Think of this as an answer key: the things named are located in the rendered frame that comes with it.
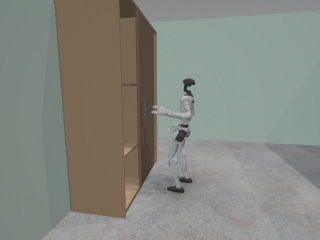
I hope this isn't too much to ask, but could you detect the robot left hand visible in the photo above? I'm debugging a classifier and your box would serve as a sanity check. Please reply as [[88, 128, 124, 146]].
[[151, 105, 167, 116]]

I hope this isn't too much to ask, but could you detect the handle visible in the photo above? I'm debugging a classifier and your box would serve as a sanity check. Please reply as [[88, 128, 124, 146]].
[[154, 96, 157, 111], [141, 99, 147, 119]]

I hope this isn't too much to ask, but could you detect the left robot shin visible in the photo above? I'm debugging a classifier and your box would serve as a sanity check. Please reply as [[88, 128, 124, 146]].
[[168, 159, 180, 189]]

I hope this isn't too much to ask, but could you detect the robot right hand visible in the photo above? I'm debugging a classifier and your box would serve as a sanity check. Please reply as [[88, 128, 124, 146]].
[[168, 123, 180, 134]]

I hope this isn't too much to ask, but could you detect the robot left thigh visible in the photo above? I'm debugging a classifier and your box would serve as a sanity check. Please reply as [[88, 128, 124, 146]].
[[168, 131, 185, 164]]

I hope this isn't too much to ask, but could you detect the robot left forearm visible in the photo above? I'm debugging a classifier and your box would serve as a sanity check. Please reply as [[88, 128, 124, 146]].
[[166, 110, 191, 120]]

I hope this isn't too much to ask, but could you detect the left robot upper arm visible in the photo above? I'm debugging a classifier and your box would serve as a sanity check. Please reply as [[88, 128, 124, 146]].
[[181, 96, 192, 120]]

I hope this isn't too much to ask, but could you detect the wardrobe door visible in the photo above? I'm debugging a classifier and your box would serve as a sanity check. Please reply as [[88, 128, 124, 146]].
[[135, 10, 155, 186]]

